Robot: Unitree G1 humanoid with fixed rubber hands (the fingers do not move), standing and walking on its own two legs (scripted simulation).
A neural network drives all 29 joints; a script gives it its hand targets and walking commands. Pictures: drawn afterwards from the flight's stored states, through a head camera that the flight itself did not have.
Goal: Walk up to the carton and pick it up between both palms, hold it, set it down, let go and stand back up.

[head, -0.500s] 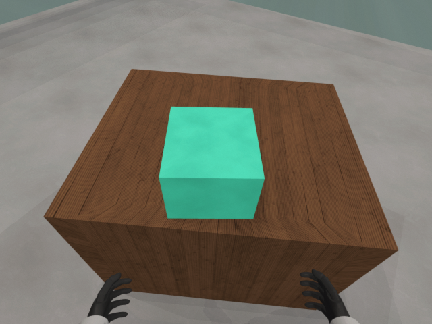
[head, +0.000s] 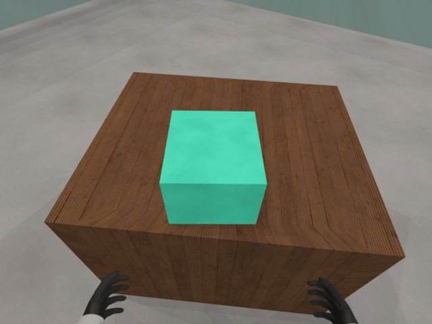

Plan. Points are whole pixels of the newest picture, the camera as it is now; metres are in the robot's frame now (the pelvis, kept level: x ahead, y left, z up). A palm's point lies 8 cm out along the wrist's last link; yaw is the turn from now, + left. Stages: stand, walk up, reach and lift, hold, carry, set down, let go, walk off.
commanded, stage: stand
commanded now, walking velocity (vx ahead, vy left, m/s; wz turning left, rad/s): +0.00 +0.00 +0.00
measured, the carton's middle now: (213, 166) +0.50 +0.00 -0.05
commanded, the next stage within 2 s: none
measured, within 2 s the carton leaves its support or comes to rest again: neither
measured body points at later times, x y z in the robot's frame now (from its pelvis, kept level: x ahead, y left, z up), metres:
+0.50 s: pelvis -0.03 +0.01 -0.01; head -0.03 +0.02 +0.44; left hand +0.00 +0.27 -0.14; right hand +0.12 -0.21 -0.13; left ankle -0.01 +0.14 -0.74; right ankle -0.03 -0.13 -0.74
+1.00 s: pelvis -0.02 -0.01 -0.01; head -0.02 -0.01 +0.44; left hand -0.05 +0.24 -0.15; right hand +0.09 -0.24 -0.15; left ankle -0.01 +0.14 -0.74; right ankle -0.03 -0.12 -0.74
